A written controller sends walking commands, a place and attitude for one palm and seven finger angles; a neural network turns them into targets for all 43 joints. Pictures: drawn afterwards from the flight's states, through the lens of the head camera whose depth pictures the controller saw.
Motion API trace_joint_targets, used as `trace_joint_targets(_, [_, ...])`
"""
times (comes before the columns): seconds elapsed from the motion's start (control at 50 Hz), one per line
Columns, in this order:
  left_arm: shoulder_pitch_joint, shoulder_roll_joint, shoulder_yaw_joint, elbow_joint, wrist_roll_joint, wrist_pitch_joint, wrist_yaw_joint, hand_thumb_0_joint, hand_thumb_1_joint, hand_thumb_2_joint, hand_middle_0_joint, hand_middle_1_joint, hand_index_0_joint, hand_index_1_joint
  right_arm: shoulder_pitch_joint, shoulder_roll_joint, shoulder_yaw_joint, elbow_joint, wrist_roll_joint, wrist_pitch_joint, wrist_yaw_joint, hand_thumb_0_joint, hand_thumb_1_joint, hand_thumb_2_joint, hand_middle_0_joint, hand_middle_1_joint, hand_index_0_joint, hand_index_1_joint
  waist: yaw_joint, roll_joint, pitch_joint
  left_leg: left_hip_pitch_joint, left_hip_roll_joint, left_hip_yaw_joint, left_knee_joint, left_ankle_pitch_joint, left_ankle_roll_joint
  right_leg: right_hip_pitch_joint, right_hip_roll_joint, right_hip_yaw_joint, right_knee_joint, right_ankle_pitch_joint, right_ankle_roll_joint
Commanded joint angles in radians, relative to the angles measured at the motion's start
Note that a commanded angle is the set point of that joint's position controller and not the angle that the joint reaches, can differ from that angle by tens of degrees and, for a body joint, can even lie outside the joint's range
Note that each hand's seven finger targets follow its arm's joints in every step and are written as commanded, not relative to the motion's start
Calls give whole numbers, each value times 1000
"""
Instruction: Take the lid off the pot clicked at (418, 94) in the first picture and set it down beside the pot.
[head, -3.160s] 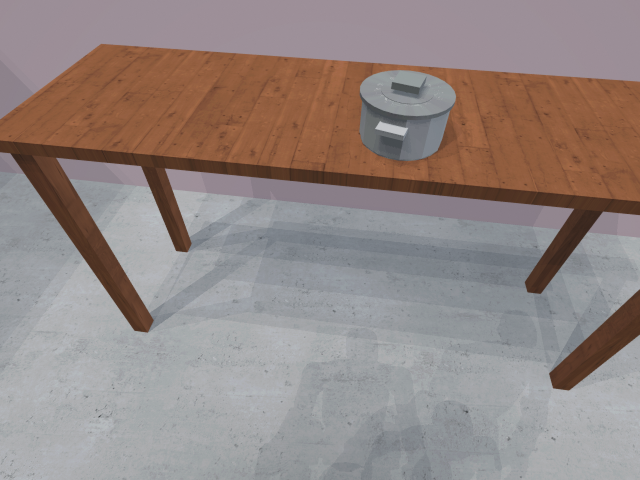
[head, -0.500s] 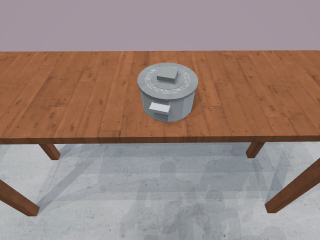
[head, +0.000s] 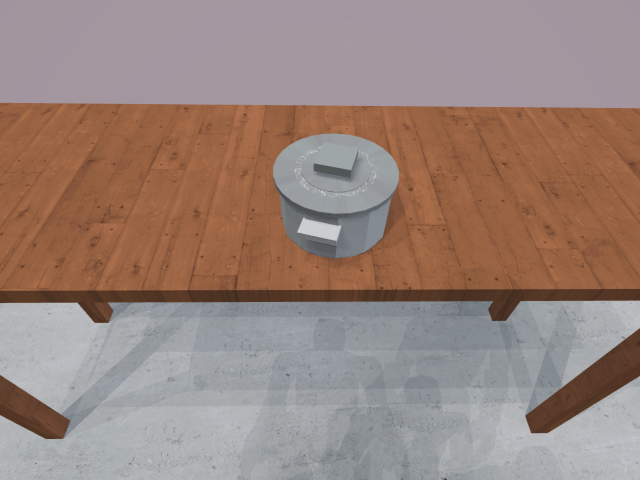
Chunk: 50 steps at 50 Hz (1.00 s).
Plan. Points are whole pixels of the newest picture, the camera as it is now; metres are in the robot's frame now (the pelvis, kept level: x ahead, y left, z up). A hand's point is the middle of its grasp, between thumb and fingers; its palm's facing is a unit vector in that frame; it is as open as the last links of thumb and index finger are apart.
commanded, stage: look again from close up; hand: left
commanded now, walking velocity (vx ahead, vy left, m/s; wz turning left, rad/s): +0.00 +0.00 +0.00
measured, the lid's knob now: (336, 159) +0.49 +0.01 +0.15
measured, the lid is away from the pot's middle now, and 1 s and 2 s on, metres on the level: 0.00 0.00 0.00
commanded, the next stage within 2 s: shuffle to correct the standing spot in 1.00 s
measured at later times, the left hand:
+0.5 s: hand out of the picture +0.01 +0.13 -0.18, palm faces +0.02 -0.99 -0.16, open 7.3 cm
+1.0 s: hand out of the picture +0.01 +0.12 -0.18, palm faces +0.02 -0.99 -0.15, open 7.3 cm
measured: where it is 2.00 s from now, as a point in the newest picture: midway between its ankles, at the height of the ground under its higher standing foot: outside the picture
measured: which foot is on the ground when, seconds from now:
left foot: down 0.00-1.00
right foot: down 0.00-1.00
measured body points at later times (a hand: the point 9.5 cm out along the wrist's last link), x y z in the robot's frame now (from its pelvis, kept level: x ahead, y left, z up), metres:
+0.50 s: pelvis +0.02 -0.02 +0.00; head +0.04 -0.02 +0.45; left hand +0.01 +0.19 -0.16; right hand +0.02 -0.24 -0.16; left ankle -0.01 +0.03 -0.74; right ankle +0.00 -0.15 -0.74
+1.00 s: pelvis +0.03 -0.03 +0.00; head +0.04 -0.03 +0.45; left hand +0.01 +0.17 -0.16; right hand +0.01 -0.24 -0.16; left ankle -0.01 +0.03 -0.74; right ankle +0.00 -0.15 -0.74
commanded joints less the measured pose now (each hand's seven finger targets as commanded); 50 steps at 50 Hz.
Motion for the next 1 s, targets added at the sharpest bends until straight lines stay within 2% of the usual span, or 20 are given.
trace_joint_targets(0.0, [74,72,16,-15,1,-18,7,0,900,900,-200,-300,-200,-300,63,-96,-20,-30,0,-24,-9,0,-900,-900,200,300,200,300,0,8,43,18,228,-208,-105,173,-66,-58,-50,39,-39,97,-67])
trace_joint_targets(0.02, [70,77,17,-16,1,-19,6,0,900,900,-200,-300,-200,-300,65,-92,-20,-29,0,-24,-9,0,-900,-900,200,300,200,300,2,-20,38,15,228,-208,-93,204,-61,-46,-48,34,-40,114,-66])
trace_joint_targets(0.06, [77,70,15,-12,0,-19,7,0,900,900,-200,-300,-200,-300,60,-95,-20,-27,0,-24,-10,0,-900,-900,200,300,200,300,-1,4,42,23,224,-199,-88,185,-63,-52,-54,43,-45,107,-67])
trace_joint_targets(0.1, [79,70,15,-7,0,-20,8,0,900,900,-200,-300,-200,-300,62,-93,-20,-22,-1,-25,-11,0,-900,-900,200,300,200,300,-2,8,32,42,224,-193,-81,226,-63,-50,-54,42,-40,121,-66])
trace_joint_targets(0.12, [76,74,15,-8,0,-20,7,0,900,900,-200,-300,-200,-300,59,-90,-19,-23,1,-25,-10,0,-900,-900,200,300,200,300,1,-21,34,32,225,-190,-69,233,-57,-39,-50,43,-47,134,-66])
trace_joint_targets(0.18, [79,69,14,-4,-1,-21,9,0,900,900,-200,-300,-200,-300,60,-91,-18,-18,0,-26,-12,0,-900,-900,200,300,200,300,-2,0,39,40,219,-179,-62,240,-62,-42,-57,54,-49,146,-68])
trace_joint_targets(0.24, [81,69,12,-3,-2,-24,9,0,900,900,-200,-300,-200,-300,54,-90,-19,-17,2,-25,-11,0,-900,-900,200,300,200,300,-1,-33,41,38,217,-172,-46,236,-60,-34,-60,59,-58,167,-71])
trace_joint_targets(0.3, [82,69,12,-2,-2,-25,9,0,900,900,-200,-300,-200,-300,58,-85,-18,-10,1,-28,-12,0,-900,-900,200,300,200,300,-1,4,28,52,217,-169,-46,249,-61,-29,-60,64,-56,171,-72])
trace_joint_targets(0.36, [76,70,11,-2,-3,-25,10,0,900,900,-200,-300,-200,-300,59,-84,-16,-6,1,-26,-13,0,-900,-900,200,300,200,300,-2,-13,50,39,217,-168,-44,245,-62,-29,-59,62,-58,174,-74])
trace_joint_targets(0.4, [78,72,11,0,-3,-26,9,0,900,900,-200,-300,-200,-300,65,-81,-14,-2,0,-28,-13,0,-900,-900,200,300,200,300,-1,15,39,49,219,-167,-47,265,-63,-25,-57,61,-55,173,-72])
trace_joint_targets(0.42, [77,74,12,-3,-4,-25,8,0,900,900,-200,-300,-200,-300,63,-77,-15,0,1,-28,-13,0,-900,-900,200,300,200,300,1,-11,43,37,221,-166,-43,259,-59,-15,-54,54,-60,176,-72])
trace_joint_targets(0.52, [80,73,10,-3,-5,-28,8,0,900,900,-200,-300,-200,-300,65,-75,-15,7,2,-28,-12,0,-900,-900,200,300,200,300,4,-40,48,33,217,-164,-39,236,-60,-8,-58,62,-69,191,-76])
trace_joint_targets(0.6, [79,72,10,-4,-5,-31,10,0,900,900,-200,-300,-200,-300,70,-69,-14,17,1,-29,-12,0,-900,-900,200,300,200,300,0,-1,44,42,216,-158,-43,235,-64,-10,-62,68,-67,194,-77])
trace_joint_targets(0.62, [80,75,11,-5,-6,-30,9,0,900,900,-200,-300,-200,-300,69,-68,-14,16,2,-28,-12,0,-900,-900,200,300,200,300,3,-25,45,35,216,-164,-40,236,-61,-3,-58,63,-70,196,-77])
trace_joint_targets(0.68, [83,71,10,-1,-5,-31,10,0,900,900,-200,-300,-200,-300,72,-63,-13,21,2,-29,-12,0,-900,-900,200,300,200,300,1,-4,53,37,215,-158,-41,227,-65,-10,-62,67,-73,192,-78])
trace_joint_targets(0.72, [82,74,9,-4,-6,-32,9,0,900,900,-200,-300,-200,-300,74,-61,-14,23,2,-28,-12,0,-900,-900,200,300,200,300,3,-32,51,28,216,-160,-39,224,-62,1,-59,65,-76,204,-80])
trace_joint_targets(0.8, [87,68,7,-2,-5,-34,10,0,900,900,-200,-300,-200,-300,74,-58,-12,30,2,-28,-11,0,-900,-900,200,300,200,300,0,-8,64,33,214,-153,-42,208,-66,-13,-62,71,-80,199,-79])
trace_joint_targets(0.82, [88,70,8,-2,-6,-34,9,0,900,900,-200,-300,-200,-300,73,-54,-14,29,3,-28,-11,0,-900,-900,200,300,200,300,3,-30,64,23,214,-157,-41,203,-63,-5,-59,67,-83,200,-79])
trace_joint_targets(0.88, [92,66,8,-1,-5,-35,10,0,900,900,-200,-300,-200,-300,77,-55,-14,31,3,-29,-12,0,-900,-900,200,300,200,300,-1,-8,51,38,215,-153,-39,212,-65,-7,-60,73,-80,201,-79])
trace_joint_targets(0.98, [100,62,8,3,-5,-38,10,0,900,900,-200,-300,-200,-300,77,-50,-14,36,3,-31,-12,0,-900,-900,200,300,200,300,1,-9,46,40,213,-150,-35,223,-66,0,-63,71,-82,219,-79])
